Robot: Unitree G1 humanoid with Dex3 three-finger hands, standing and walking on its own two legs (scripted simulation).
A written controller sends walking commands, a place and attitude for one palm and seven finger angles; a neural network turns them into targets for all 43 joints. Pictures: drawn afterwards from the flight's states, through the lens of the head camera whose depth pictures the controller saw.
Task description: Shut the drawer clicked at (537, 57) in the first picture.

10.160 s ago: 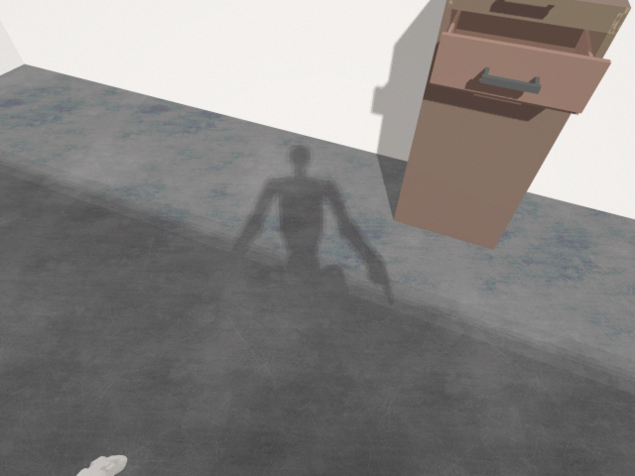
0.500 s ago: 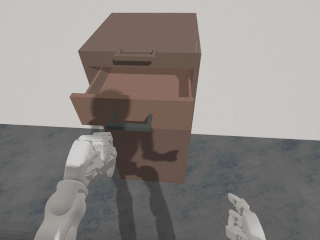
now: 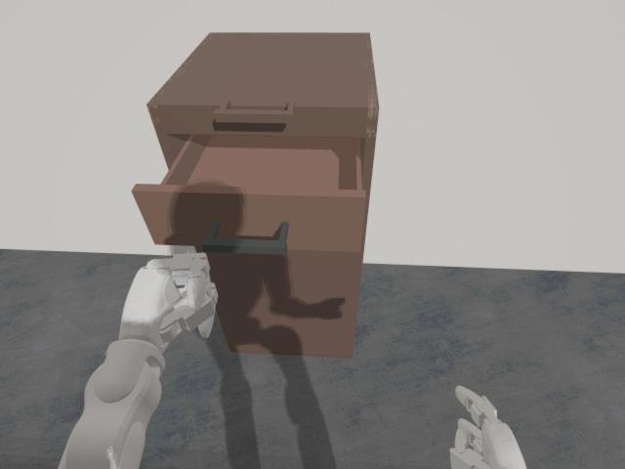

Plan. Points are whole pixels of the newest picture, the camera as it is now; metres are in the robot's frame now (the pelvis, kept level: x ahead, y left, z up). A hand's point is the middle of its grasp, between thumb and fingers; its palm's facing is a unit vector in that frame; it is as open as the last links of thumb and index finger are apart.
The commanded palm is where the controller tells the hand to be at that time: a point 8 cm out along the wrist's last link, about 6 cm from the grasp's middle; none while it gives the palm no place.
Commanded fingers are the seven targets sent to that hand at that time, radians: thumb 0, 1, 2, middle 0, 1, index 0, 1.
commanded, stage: bring the fist close to the handle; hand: left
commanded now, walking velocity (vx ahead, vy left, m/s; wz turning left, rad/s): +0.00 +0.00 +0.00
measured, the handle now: (247, 237) +0.46 +0.15 +0.04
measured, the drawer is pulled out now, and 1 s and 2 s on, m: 0.18 0.18 0.16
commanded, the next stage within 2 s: push the drawer shut in 1.38 s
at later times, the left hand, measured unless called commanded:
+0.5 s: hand (236, 290) +0.32 +0.13 +0.08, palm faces -0.01 -1.00 -0.03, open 3.3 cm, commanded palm +0.30 +0.18 +0.08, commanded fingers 0.00 0.90 0.90 -1.40 -1.60 -1.40 -1.60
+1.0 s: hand (251, 291) +0.36 +0.13 +0.03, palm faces -0.01 -1.00 -0.03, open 3.3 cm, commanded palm +0.34 +0.19 +0.04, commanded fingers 0.00 0.90 0.90 -1.40 -1.60 -1.40 -1.60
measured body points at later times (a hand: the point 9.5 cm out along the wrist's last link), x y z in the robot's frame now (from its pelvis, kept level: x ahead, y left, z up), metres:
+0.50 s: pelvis +0.00 +0.01 -0.01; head +0.01 +0.00 +0.44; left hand +0.31 +0.19 +0.08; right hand +0.16 -0.22 -0.10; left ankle +0.02 +0.12 -0.73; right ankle +0.00 -0.10 -0.73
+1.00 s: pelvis +0.00 +0.00 -0.03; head +0.05 +0.00 +0.42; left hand +0.35 +0.18 +0.03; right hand +0.13 -0.24 -0.14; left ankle +0.02 +0.12 -0.73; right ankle +0.00 -0.10 -0.73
